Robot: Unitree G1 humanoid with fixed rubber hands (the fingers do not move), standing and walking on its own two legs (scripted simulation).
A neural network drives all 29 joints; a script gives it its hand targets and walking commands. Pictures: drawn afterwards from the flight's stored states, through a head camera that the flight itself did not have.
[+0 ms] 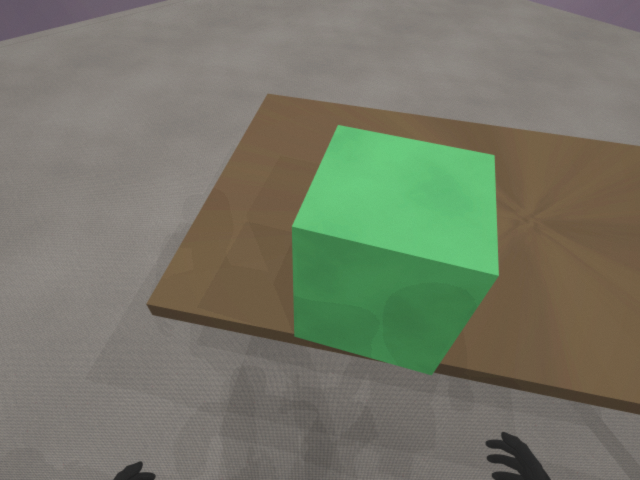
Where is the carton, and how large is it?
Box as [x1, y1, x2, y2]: [292, 125, 498, 374]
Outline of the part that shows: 338,125 292,225 294,336 431,374 498,275 494,155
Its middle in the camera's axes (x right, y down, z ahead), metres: +0.09 +0.02 +0.54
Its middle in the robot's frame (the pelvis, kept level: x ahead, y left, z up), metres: +0.40 -0.07 +0.05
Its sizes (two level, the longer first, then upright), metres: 0.210 0.200 0.250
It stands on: a table, 0.67 m high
